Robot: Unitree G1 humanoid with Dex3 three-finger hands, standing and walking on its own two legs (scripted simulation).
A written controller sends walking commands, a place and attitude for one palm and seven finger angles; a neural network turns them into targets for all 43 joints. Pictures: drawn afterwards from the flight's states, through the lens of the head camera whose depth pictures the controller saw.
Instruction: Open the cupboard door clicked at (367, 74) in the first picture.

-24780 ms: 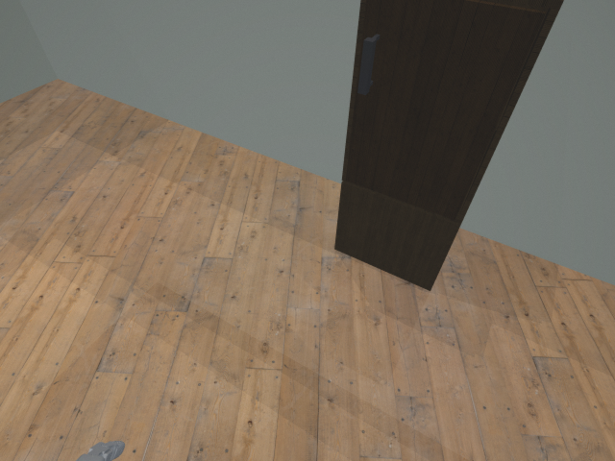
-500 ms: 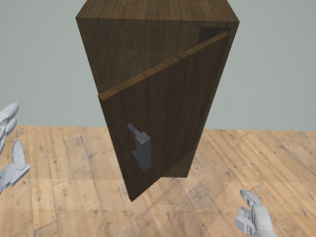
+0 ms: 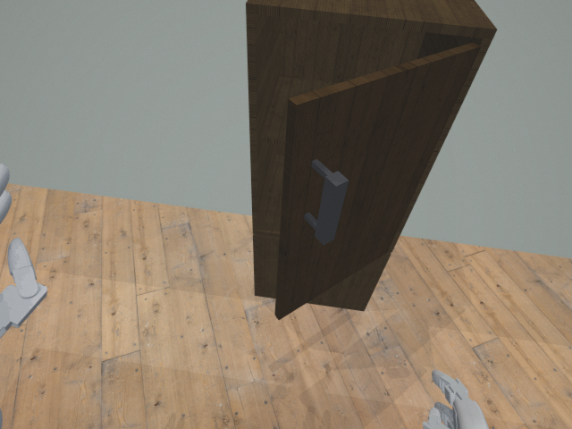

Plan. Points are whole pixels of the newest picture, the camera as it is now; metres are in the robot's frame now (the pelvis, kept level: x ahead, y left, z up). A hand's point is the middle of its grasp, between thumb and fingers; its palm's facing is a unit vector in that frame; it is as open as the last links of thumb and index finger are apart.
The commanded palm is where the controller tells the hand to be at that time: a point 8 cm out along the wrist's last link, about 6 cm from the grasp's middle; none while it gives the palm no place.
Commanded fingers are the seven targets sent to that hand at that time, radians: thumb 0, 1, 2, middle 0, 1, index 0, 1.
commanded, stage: stop stepping back and stand still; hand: left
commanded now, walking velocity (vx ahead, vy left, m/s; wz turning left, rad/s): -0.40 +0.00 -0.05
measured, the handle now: (321, 202) +0.44 -0.01 +0.09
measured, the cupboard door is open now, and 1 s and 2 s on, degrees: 42 42 42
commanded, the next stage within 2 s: let the arm hang, fingers relaxed in 1.14 s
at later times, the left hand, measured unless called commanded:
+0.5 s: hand out of the picture +0.08 +0.26 +0.19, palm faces +0.40 -0.80 -0.45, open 7.4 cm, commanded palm +0.06 +0.28 +0.20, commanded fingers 0.00 0.90 0.90 -0.20 -0.30 -0.20 -0.30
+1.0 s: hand out of the picture +0.08 +0.24 +0.17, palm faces +0.40 -0.77 -0.50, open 7.4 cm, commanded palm +0.05 +0.27 +0.20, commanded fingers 0.00 0.90 0.90 -0.20 -0.30 -0.20 -0.30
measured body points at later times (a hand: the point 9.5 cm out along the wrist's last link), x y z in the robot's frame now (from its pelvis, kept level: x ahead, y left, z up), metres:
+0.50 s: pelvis -0.11 +0.00 +0.02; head -0.15 +0.00 +0.47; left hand +0.06 +0.30 +0.22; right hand -0.01 -0.26 -0.08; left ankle -0.05 +0.10 -0.67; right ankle -0.21 -0.07 -0.72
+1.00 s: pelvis -0.13 -0.01 +0.02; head -0.14 -0.04 +0.47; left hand +0.05 +0.28 +0.20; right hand -0.01 -0.25 -0.09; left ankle -0.11 +0.12 -0.68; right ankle -0.13 -0.09 -0.72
